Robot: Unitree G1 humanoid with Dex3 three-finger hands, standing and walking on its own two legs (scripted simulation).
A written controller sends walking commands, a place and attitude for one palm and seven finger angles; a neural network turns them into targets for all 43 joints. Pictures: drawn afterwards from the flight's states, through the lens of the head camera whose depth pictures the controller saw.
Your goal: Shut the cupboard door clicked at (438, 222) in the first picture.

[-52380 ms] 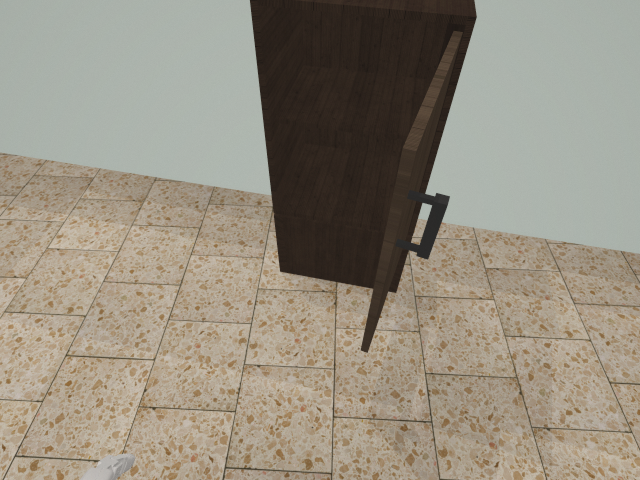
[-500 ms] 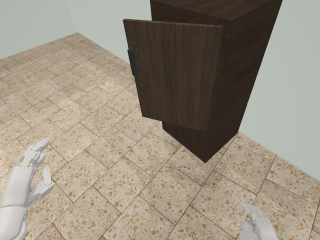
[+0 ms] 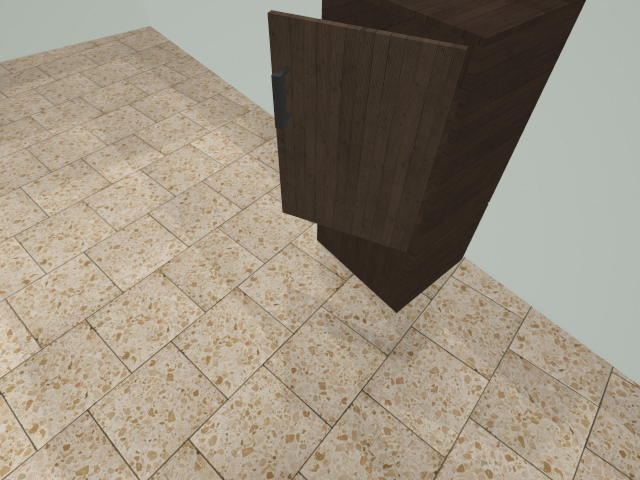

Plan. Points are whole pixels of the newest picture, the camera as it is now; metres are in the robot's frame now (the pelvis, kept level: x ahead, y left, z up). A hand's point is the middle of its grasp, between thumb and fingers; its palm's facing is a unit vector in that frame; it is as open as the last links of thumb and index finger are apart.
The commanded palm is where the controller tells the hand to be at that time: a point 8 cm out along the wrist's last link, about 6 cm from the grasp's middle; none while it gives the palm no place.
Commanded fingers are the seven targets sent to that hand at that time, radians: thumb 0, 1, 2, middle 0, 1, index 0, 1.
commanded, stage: let the arm hang, fingers relaxed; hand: left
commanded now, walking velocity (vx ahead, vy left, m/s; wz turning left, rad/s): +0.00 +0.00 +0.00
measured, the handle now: (283, 97) +0.91 +0.15 +0.01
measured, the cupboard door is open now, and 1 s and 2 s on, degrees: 27 27 27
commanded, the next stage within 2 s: look to check the result in 0.50 s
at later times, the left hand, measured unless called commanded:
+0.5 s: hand out of the picture +0.01 +0.15 -0.18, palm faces +0.00 -0.99 -0.16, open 7.4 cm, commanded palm none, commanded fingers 0.00 0.90 0.90 -0.20 -0.30 -0.20 -0.30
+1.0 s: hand out of the picture -0.01 +0.14 -0.17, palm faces +0.02 -0.98 -0.18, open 7.4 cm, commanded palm none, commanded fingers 0.00 0.90 0.90 -0.20 -0.30 -0.20 -0.30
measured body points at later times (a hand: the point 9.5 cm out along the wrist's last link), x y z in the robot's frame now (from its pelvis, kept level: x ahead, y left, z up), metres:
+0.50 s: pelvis +0.01 -0.01 +0.00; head +0.00 +0.00 +0.45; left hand +0.01 +0.21 -0.16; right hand +0.00 -0.23 -0.16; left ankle +0.09 +0.09 -0.74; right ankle -0.04 -0.10 -0.74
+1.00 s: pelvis +0.03 -0.02 +0.00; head +0.03 -0.02 +0.45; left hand -0.01 +0.19 -0.16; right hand +0.01 -0.23 -0.16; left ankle +0.09 +0.09 -0.74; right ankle -0.04 -0.10 -0.74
